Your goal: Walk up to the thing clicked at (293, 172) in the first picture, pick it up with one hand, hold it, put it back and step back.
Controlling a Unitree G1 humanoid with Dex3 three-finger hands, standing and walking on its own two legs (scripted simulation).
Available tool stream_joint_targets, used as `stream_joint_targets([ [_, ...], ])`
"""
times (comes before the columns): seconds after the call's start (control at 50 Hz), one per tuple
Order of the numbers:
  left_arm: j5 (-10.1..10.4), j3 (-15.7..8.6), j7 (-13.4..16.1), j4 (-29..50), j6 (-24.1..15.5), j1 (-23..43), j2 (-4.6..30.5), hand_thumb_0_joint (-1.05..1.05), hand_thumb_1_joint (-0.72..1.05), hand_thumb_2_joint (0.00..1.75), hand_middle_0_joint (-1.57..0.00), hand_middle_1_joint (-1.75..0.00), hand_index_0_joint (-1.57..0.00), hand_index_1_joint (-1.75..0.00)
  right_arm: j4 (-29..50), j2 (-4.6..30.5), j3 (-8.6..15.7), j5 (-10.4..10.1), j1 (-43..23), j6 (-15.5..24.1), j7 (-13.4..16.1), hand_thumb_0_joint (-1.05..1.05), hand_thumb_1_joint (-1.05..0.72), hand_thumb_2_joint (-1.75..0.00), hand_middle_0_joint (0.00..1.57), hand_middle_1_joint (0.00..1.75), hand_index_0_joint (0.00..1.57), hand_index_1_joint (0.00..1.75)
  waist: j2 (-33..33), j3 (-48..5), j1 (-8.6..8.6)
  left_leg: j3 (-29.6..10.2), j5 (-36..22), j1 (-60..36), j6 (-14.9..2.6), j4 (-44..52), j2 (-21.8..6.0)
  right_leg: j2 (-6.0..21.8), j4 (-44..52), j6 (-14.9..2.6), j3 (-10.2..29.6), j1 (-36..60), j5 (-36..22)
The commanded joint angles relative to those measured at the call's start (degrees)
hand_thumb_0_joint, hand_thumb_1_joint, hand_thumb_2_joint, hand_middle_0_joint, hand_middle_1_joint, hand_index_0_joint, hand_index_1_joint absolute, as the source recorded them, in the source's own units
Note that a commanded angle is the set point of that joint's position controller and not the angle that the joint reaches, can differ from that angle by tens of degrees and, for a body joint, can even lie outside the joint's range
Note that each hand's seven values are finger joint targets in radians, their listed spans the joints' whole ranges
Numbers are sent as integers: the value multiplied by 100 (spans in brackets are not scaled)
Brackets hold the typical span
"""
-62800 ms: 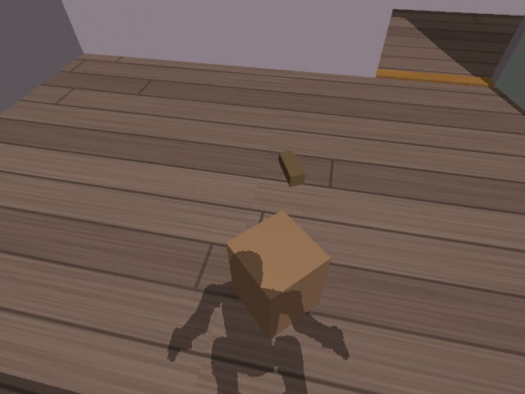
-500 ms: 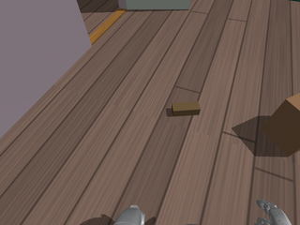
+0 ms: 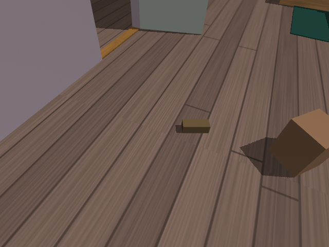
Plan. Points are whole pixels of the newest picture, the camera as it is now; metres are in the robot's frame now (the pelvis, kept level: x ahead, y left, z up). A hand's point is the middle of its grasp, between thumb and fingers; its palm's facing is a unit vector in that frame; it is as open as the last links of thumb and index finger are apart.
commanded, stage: step back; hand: right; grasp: from above
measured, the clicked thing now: (195, 126) +1.10 -0.32 -0.73
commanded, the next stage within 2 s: stand in 0.92 s
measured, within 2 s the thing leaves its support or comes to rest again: neither
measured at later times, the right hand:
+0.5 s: hand out of the picture +0.11 -0.25 -0.13, palm faces +0.07 +0.93 -0.37, open 7.4 cm
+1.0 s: hand out of the picture +0.13 -0.29 -0.14, palm faces +0.09 +0.93 -0.35, open 7.4 cm
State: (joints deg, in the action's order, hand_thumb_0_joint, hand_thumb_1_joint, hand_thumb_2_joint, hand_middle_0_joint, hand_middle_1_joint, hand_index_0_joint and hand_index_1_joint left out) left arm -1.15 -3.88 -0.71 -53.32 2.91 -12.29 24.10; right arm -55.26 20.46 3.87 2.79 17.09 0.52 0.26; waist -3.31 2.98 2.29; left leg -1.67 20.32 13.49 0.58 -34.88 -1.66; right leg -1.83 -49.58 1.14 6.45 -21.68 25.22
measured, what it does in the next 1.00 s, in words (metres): steps on the spot: right foot, then left foot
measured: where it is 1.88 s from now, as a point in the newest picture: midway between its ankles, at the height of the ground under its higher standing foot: outside the picture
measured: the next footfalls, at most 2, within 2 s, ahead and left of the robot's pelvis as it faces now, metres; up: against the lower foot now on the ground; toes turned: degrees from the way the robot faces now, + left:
right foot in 0.06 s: +0.03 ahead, -0.14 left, +0.00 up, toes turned +1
left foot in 0.34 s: +0.09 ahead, +0.12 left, +0.00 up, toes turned -1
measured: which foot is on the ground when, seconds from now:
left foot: down 0.00-0.10, up 0.12-0.32, down 0.34-1.00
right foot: up 0.00-0.04, down 0.06-0.36, up 0.38-0.58, down 0.60-1.00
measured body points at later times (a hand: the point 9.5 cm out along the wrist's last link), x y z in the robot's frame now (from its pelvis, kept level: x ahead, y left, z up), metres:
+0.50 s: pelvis +0.02 +0.01 +0.00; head +0.03 +0.02 +0.45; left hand +0.10 +0.32 -0.13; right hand +0.10 -0.30 -0.11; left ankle +0.05 +0.12 -0.73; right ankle +0.00 -0.13 -0.70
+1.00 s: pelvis +0.05 -0.02 +0.01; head +0.07 -0.03 +0.46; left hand +0.19 +0.26 -0.11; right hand +0.13 -0.34 -0.12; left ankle +0.05 +0.12 -0.73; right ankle +0.03 -0.14 -0.73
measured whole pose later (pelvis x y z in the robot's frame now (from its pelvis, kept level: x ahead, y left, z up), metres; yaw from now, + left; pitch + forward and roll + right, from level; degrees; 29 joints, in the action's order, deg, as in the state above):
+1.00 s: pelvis +0.05 -0.02 +0.01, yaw -4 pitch -2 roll +0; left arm -0.5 -0.8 0.0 -61.2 -1.0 -3.6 18.9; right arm -62.2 21.0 1.0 0.1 3.8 0.6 0.3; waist 0.4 3.5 1.1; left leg 2.6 14.6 8.9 2.5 -25.6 -3.6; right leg -0.1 -27.1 -0.2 0.8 -9.1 16.1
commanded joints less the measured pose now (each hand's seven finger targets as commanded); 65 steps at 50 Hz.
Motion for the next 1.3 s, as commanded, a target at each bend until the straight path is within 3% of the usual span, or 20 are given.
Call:
stream_joint_targets([
  [0.0, -68, -190, -23, 448, -393, 450, 764, 0, 90, 90, -20, -30, -20, -30, 608, 1722, 439, -9, -482, 142, 49, 0, -90, -90, 20, 30, 20, 30, 1556, 68, 86, -1098, 634, -273, -1015, 1199, -1059, 49, 1850, 9, -621, 60, 245],
  [0.04, -96, -302, 40, 218, -514, 11, 802, 0, 90, 90, -20, -30, -20, -30, 636, 1384, 270, -68, -378, 60, 23, 0, -90, -90, 20, 30, 20, 30, 1006, -319, -118, -596, -840, 91, -683, -31, -778, 3, 3110, -154, -418, 1494, -863],
  [0.06, -155, -393, 78, 171, -577, -249, 1034, 0, 90, 90, -20, -30, -20, -30, 640, 1055, 188, -104, -270, 64, 20, 0, -90, -90, 20, 30, 20, 30, 243, -617, -191, -227, -858, 745, -412, -1130, -404, 754, 3211, -409, 845, 2180, -817],
  [0.08, -152, -469, 90, 229, -592, -194, 1500, 0, 90, 90, -20, -30, -20, -30, 723, 823, 120, -191, -432, 66, 5, 0, -90, -90, 20, 30, 20, 30, -603, -468, -196, 463, 727, 2100, -172, -1657, 263, 1850, 3393, -1047, 2534, 2540, -353],
  [0.1, -85, -536, 68, 167, -570, -411, 1882, 0, 90, 90, -20, -30, -20, -30, 726, 1431, 289, -111, -1000, 79, 57, 0, -90, -90, 20, 30, 20, 30, -351, -96, -486, -123, 1442, 1786, -209, -1920, -94, 2246, 3483, -1684, 2992, 1444, 287],
  [0.12, -68, -532, 59, 156, -555, -246, 1787, 0, 90, 90, -20, -30, -20, -30, 707, 1608, 310, -140, -1074, 93, 32, 0, -90, -90, 20, 30, 20, 30, -208, 227, -387, -236, 1351, 1537, -257, -2058, -163, 2206, 3561, -1767, 2762, 924, 593],
  [0.16, -118, -369, 72, 237, -582, 20, 1327, 0, 90, 90, -20, -30, -20, -30, 641, 1395, 298, -171, -807, 111, -33, 0, -90, -90, 20, 30, 20, 30, -296, 356, -186, -231, 900, 1695, -281, -1622, -252, 1515, 3333, -1290, 1598, 1216, -13],
  [0.24, -70, -306, 64, 226, -578, 12, 1211, 0, 90, 90, -20, -30, -20, -30, 500, 1188, 286, -178, -744, 180, -78, 0, -90, -90, 20, 30, 20, 30, -562, 37, -259, 292, 349, 624, -171, -390, 41, 1291, 2841, -1151, 952, 910, -1592],
  [0.3, 53, -121, 79, 323, -451, 281, 809, 0, 90, 90, -20, -30, -20, -30, 228, 1132, 305, -156, -295, 251, 22, 0, -90, -90, 20, 30, 20, 30, -287, -301, 138, 418, -919, -1007, -219, 1126, 214, 822, 1696, -652, 197, 164, -1933],
  [0.32, 102, -30, 106, 364, -437, 223, 560, 0, 90, 90, -20, -30, -20, -30, 170, 1376, 370, -110, -191, 263, 63, 0, -90, -90, 20, 30, 20, 30, 200, -459, 200, -213, -991, -1547, -330, 1095, -158, 510, 1232, -440, 146, -394, -1492],
  [0.34, 126, 36, 130, 447, -430, 166, 361, 0, 90, 90, -20, -30, -20, -30, 221, 1675, 424, -38, -176, 288, 100, 0, -90, -90, 20, 30, 20, 30, 1000, -478, 186, -1708, -654, -1618, -644, 1602, -1167, -75, 472, -214, 20, -985, -499],
  [0.36, 72, -23, 192, 302, -358, 62, 520, 0, 90, 90, -20, -30, -20, -30, 340, 1907, 429, -72, -629, 273, 86, 0, -90, -90, 20, 30, 20, 30, 1026, -445, 110, -2500, 669, -518, -1234, 2072, -2091, 7, -92, -170, -40, -472, 813],
  [0.38, 33, -125, 198, 143, -335, -187, 819, 0, 90, 90, -20, -30, -20, -30, 497, 1921, 415, -54, -1160, 261, 56, 0, -90, -90, 20, 30, 20, 30, 974, -81, -94, -2673, 983, 289, -1527, 2057, -2259, 242, -356, -114, -24, -57, 925],
  [0.44, 38, -90, 147, -70, -384, -242, 761, 0, 90, 90, -20, -30, -20, -30, 484, 1560, 287, -97, -1322, 274, 50, 0, -90, -90, 20, 30, 20, 30, 981, 182, -192, -1420, 100, 294, -1093, 1787, -1481, 260, 94, -199, 27, -64, 458],
  [0.56, -36, -86, 140, -377, -486, -537, 614, 0, 90, 90, -20, -30, -20, -30, 384, 1455, 228, -162, -1597, 182, 5, 0, -90, -90, 20, 30, 20, 30, 1149, -321, -394, -440, -1269, 121, -725, 773, -1022, 134, 2492, -126, -725, 1006, -1087],
  [0.6, -130, -168, 200, -293, -566, -245, 965, 0, 90, 90, -20, -30, -20, -30, 400, 1056, 88, -256, -1436, 154, -2, 0, -90, -90, 20, 30, 20, 30, 246, -651, -281, 17, -1799, 269, -260, -150, -501, 1072, 2830, -435, 643, 1344, -2529],
  [0.64, -46, -149, 170, -155, -564, 528, 1290, 0, 90, 90, -20, -30, -20, -30, 174, 1120, 94, -330, -1366, 98, 12, 0, -90, -90, 20, 30, 20, 30, -7, -444, -26, 203, -171, -275, -134, 252, -94, 1490, 2662, -955, 882, 563, -2300],
  [0.7, 11, -41, 160, -255, -533, 616, 906, 0, 90, 90, -20, -30, -20, -30, 45, 1237, 91, -265, -1385, 199, 29, 0, -90, -90, 20, 30, 20, 30, -14, -635, -89, 25, -1870, -855, -256, 693, -471, 883, 2313, -383, 16, 702, -3168],
  [0.78, 60, -32, 184, -421, -505, 582, 841, 0, 90, 90, -20, -30, -20, -30, -58, 1224, 67, -295, -1372, 182, 67, 0, -90, -90, 20, 30, 20, 30, -61, -947, -151, 144, -2577, -876, -287, 597, -539, 836, 2166, -331, -118, 1248, -4096],
  [1.28, 84, 109, 72, -739, -502, 1198, 770, 0, 90, 90, -20, -30, -20, -30, -705, 1163, -167, -216, -1537, 182, 0, 0, -90, -90, 20, 30, 20, 30, 266, -443, -194, -5, -1642, -1048, -82, 1863, -660, 890, 3422, -193, -71, 1430, -2269],
])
